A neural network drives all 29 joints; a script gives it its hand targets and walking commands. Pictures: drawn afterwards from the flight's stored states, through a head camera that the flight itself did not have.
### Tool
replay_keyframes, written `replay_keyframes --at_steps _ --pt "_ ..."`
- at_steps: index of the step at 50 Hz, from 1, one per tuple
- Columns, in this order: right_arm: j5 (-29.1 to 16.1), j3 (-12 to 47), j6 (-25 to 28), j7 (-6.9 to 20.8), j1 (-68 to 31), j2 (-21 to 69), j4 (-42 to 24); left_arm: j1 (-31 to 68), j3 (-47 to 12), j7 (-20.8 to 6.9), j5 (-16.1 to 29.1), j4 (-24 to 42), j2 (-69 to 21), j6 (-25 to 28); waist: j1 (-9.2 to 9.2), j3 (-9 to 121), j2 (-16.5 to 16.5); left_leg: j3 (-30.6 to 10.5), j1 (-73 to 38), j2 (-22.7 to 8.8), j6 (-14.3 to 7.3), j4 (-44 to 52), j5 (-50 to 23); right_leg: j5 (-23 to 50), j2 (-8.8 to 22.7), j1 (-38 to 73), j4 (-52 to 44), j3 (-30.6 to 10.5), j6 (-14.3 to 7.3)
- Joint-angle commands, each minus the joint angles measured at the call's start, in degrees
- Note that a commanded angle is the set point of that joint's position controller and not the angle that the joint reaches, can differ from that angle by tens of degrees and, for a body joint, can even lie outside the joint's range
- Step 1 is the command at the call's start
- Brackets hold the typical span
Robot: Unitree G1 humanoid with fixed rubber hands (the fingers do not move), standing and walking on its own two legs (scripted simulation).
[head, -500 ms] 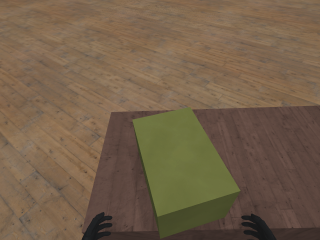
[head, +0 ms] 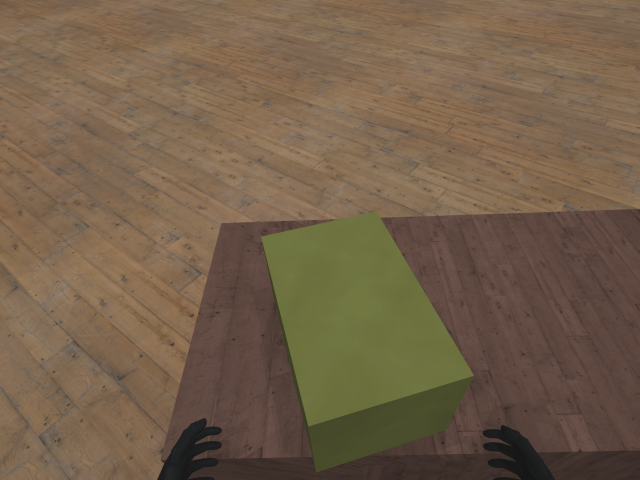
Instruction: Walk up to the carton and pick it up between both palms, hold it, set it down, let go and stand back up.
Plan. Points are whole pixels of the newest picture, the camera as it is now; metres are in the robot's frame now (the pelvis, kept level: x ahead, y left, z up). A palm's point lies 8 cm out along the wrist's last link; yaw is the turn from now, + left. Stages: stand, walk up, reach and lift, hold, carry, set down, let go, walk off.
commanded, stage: let go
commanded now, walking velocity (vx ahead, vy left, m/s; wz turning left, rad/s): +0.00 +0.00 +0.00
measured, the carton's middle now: (349, 329) +0.39 +0.00 -0.07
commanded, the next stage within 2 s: stand in 0.32 s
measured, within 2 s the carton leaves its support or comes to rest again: neither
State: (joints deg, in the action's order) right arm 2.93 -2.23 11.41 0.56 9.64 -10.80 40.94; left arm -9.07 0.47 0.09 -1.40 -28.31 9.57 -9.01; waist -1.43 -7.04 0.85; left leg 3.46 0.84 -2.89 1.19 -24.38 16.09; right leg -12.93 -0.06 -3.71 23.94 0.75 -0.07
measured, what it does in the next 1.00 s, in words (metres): stands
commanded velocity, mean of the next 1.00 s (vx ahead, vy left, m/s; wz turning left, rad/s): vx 0.00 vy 0.00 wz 0.00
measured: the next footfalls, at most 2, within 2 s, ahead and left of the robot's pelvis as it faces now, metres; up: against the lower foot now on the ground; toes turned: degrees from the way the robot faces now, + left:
none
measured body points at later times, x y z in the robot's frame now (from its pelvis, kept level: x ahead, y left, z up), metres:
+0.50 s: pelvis +0.00 +0.00 +0.00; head -0.01 +0.01 +0.45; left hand +0.17 +0.23 -0.08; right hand +0.11 -0.25 -0.12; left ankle -0.02 +0.13 -0.74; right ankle +0.01 -0.12 -0.74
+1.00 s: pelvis -0.01 +0.01 +0.00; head -0.03 +0.02 +0.45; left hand +0.17 +0.23 -0.08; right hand +0.02 -0.22 -0.15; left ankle -0.02 +0.13 -0.74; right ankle +0.01 -0.12 -0.74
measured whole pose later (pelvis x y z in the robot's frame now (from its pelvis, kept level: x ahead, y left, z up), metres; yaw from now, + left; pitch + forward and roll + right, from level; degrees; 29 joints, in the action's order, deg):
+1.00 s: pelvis -0.01 +0.01 +0.00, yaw +2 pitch +0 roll +0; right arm 1.7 -3.4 -0.6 0.8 20.6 -8.7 54.0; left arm -10.6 0.1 0.8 -0.6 -36.9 8.7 5.8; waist 0.7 2.7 -1.1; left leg 2.3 11.4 -0.7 -0.3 -27.0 15.4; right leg -12.7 2.2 -13.6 26.7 1.6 1.3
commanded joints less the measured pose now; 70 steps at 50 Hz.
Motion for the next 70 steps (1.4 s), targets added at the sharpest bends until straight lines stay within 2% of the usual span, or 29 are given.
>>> replay_keyframes --at_steps 1,5,7,12,16,17,18,20,21,22,23,26,27,28,29,30,31,37,40,41,45,51,52,60,64,65,66,68,70 --pt "0.1 -2.5 1.5 -0.8 -4.3 -6.3 -6.6 4.1 2.0 0.5 -0.5 3.9 5.6 -0.1 0.39 3.2 -3.8 1.7 1.1 3.2 -0.5 3.1 -8.8 5.8 -1.3 -2.2 -5.1 0.7 -0.6" --pt "-0.2 -2.6 1.6 -0.8 -4.2 -6.6 -6.6 4.4 1.8 0.6 -0.4 4.5 5.5 0.1 0.73 3.2 -3.0 1.5 0.9 3.0 -0.3 3.0 -9.4 6.5 -1.6 -2.1 -4.8 0.6 -0.5" --pt "-0.2 -2.5 1.6 -0.7 -4.0 -6.4 -6.5 4.1 1.7 0.7 -0.2 4.1 5.7 0.1 0.25 3.4 -4.1 1.5 1.4 3.1 -0.4 2.6 -9.3 7.1 -1.2 -2.1 -4.7 0.6 -0.4" --pt "-0.6 -2.7 1.8 -0.5 -4.1 -6.9 -6.4 4.0 1.6 0.8 -0.4 4.5 5.1 0.4 0.42 3.1 -3.0 1.3 1.8 2.9 -0.4 2.8 -9.0 6.3 -1.5 -1.9 -4.5 0.4 -0.6" --pt "-0.5 -2.7 1.9 -0.5 -3.5 -6.5 -6.6 3.7 1.8 0.8 -0.1 4.2 5.4 0.4 0.44 3.9 -3.9 1.6 1.9 3.2 -0.6 2.6 -8.8 6.9 -1.5 -1.4 -4.6 0.2 -0.6" --pt "-0.5 -1.5 -7.0 -0.1 2.2 -6.2 -2.4 -0.9 4.1 0.5 -2.0 -0.4 10.3 6.3 -0.17 3.3 -9.6 -4.4 9.9 -4.6 -1.1 1.1 -15.8 11.7 3.8 -6.6 -1.9 -2.2 0.9" --pt "-1.9 -3.7 -10.9 0.0 3.9 -9.1 -3.6 0.0 3.7 -0.1 -1.1 -0.4 9.0 8.4 1.26 5.2 -8.4 -3.7 8.1 -4.2 -1.4 -0.6 -12.4 11.9 3.9 -6.9 -1.9 -2.5 1.1" --pt "-2.2 -3.4 -12.6 0.6 4.1 -7.8 -2.8 1.8 2.6 -0.8 -1.0 -1.0 7.2 10.0 2.32 9.2 -3.4 -2.4 9.6 -3.3 -1.1 -0.6 -9.7 13.5 4.4 -5.7 -1.1 -3.5 0.6" --pt "-2.0 -3.6 -12.4 0.7 4.7 -8.0 -2.4 1.4 2.4 -0.7 -0.9 -1.5 7.2 10.3 2.30 9.0 -2.6 -2.6 10.7 -3.0 -1.1 -0.5 -8.1 12.5 4.6 -6.3 -1.4 -4.0 0.5" --pt "-1.7 -3.3 -12.2 0.8 4.7 -6.9 -1.7 0.4 2.2 -0.5 -0.9 -2.1 6.6 10.4 1.63 9.2 -2.7 -2.9 11.0 -2.5 -0.9 -0.8 -6.8 9.7 4.3 -6.9 -2.1 -3.8 0.2" --pt "-1.5 -3.3 -12.2 1.0 5.1 -6.7 -1.3 -0.7 1.9 -0.5 -0.8 -2.6 7.0 10.5 1.54 8.6 -4.0 -3.2 11.7 -2.4 -1.0 -0.5 -6.1 7.5 4.6 -7.9 -2.7 -4.2 0.0" --pt "-1.4 -2.8 -12.0 1.2 6.0 -5.3 0.5 -1.5 2.0 -0.5 -0.5 -4.1 7.7 10.7 1.28 7.2 -4.7 -4.0 13.8 -2.0 -1.4 0.4 -4.8 2.2 4.8 -9.0 -3.4 -4.4 -0.4" --pt "-1.5 -3.1 -12.0 1.2 6.2 -6.5 1.2 -2.2 1.9 -0.5 -0.5 -4.3 7.0 10.9 0.95 7.1 -4.3 -4.2 13.8 -2.0 -1.5 0.9 -4.5 2.7 4.4 -8.9 -3.2 -4.1 -0.3" --pt "-1.5 -3.1 -11.9 1.2 6.7 -6.2 1.6 -2.1 1.5 -0.3 -0.4 -4.8 6.2 10.9 1.59 7.3 -3.9 -4.4 14.7 -1.9 -1.9 1.1 -3.9 3.0 4.5 -7.9 -2.8 -4.1 -0.3" --pt "-1.3 -2.9 -11.8 1.2 7.3 -5.9 2.2 -3.1 1.5 -0.2 -0.2 -5.2 6.0 11.1 1.08 6.8 -3.4 -4.7 15.0 -2.1 -1.9 1.4 -3.8 3.2 4.8 -8.4 -2.7 -4.1 -0.5" --pt "-1.1 -3.0 -11.7 1.0 8.5 -6.3 2.9 -3.4 1.7 0.2 -0.3 -5.9 6.7 11.0 1.61 5.8 -3.6 -5.1 16.3 -2.0 -2.1 1.9 -3.3 3.2 4.8 -7.9 -2.3 -4.3 -0.6" --pt "-1.0 -3.1 -11.5 0.9 9.2 -6.7 3.4 -4.1 1.7 0.3 -0.2 -6.4 6.0 11.0 1.20 6.8 -4.8 -5.2 15.4 -2.2 -2.0 1.8 -3.8 2.9 4.7 -8.0 -2.5 -3.6 -0.4" --pt "-1.3 -2.7 -11.2 0.8 11.0 -5.1 6.1 -6.3 2.1 0.7 0.0 -8.8 6.5 11.0 0.91 5.0 -3.2 -6.0 18.3 -1.4 -2.2 3.2 -2.2 1.3 4.7 -7.5 -1.9 -3.9 -0.4" --pt "-1.3 -2.8 -11.2 0.4 10.7 -5.6 6.9 -7.0 1.7 1.1 0.2 -9.7 5.7 11.0 0.38 4.0 -3.6 -6.8 18.3 -1.8 -2.6 3.7 -1.9 1.6 4.6 -8.6 -1.8 -3.7 -0.6" --pt "-1.3 -2.7 -11.2 0.4 11.1 -4.8 7.5 -6.9 1.8 1.3 0.0 -10.1 5.8 11.0 0.72 3.7 -4.7 -7.0 18.3 -2.0 -2.5 3.9 -1.5 1.0 4.8 -8.8 -2.2 -3.2 -0.5" --pt "-1.1 -3.0 -10.9 0.2 12.5 -5.0 9.0 -7.1 1.6 1.6 0.2 -11.3 5.2 11.2 1.28 4.2 -2.6 -7.0 17.0 -1.8 -2.7 4.2 -2.5 2.3 4.9 -8.6 -1.8 -3.7 -0.8" --pt "-1.4 -3.0 -11.1 -0.1 12.8 -4.6 11.0 -7.5 1.5 1.6 0.2 -13.2 4.6 11.3 1.28 3.3 -4.5 -7.4 15.8 -1.9 -2.5 4.3 -3.7 3.3 4.8 -9.3 -2.7 -3.3 -0.5" --pt "-1.4 -2.6 -11.3 0.0 12.8 -3.5 11.8 -8.2 1.9 1.7 0.2 -13.5 5.4 11.3 0.71 3.3 -3.7 -7.3 16.9 -1.7 -2.6 4.6 -3.1 3.9 5.2 -7.4 -2.3 -3.2 -0.2" --pt "-1.4 -2.6 -11.2 -0.5 13.0 -2.7 13.6 -8.4 1.9 1.9 0.5 -15.4 5.1 11.0 1.18 2.3 -4.7 -6.8 14.6 -1.8 -2.4 4.2 -5.2 3.5 5.1 -9.5 -3.5 -3.6 -0.5" --pt "-1.2 -2.7 -11.3 -0.7 12.7 -3.4 14.4 -7.5 1.9 2.1 0.3 -15.9 5.1 10.9 1.57 2.0 -3.2 -6.8 15.3 -1.6 -2.4 4.6 -4.9 4.3 5.3 -8.0 -3.5 -3.4 -0.4" --pt "-1.4 -2.6 -11.4 -0.8 12.3 -3.0 14.5 -8.2 2.1 1.9 0.3 -15.9 5.1 10.9 0.82 2.2 -4.7 -6.6 14.8 -1.5 -2.1 4.8 -4.9 3.7 5.0 -8.3 -3.7 -3.0 -0.3" --pt "-1.4 -3.0 -11.3 -0.7 12.5 -4.4 14.8 -7.7 1.9 1.9 0.4 -16.0 4.5 10.9 1.34 2.1 -3.8 -6.6 14.4 -1.7 -2.2 4.7 -5.4 4.1 5.1 -8.1 -3.6 -3.1 -0.4" --pt "-1.6 -2.8 -11.2 -0.8 12.3 -3.8 15.2 -8.4 1.9 2.0 0.5 -16.6 4.2 10.8 0.84 2.4 -4.9 -7.1 15.0 -2.0 -2.4 4.9 -4.4 5.0 5.2 -7.3 -3.5 -3.1 -0.5" --pt "-1.4 -3.0 -11.2 -0.8 11.6 -4.1 15.5 -7.2 1.9 2.2 0.3 -16.6 4.2 10.7 1.13 1.0 -4.3 -7.1 14.8 -1.8 -2.1 4.9 -5.4 4.4 5.2 -8.3 -3.9 -3.1 -0.7"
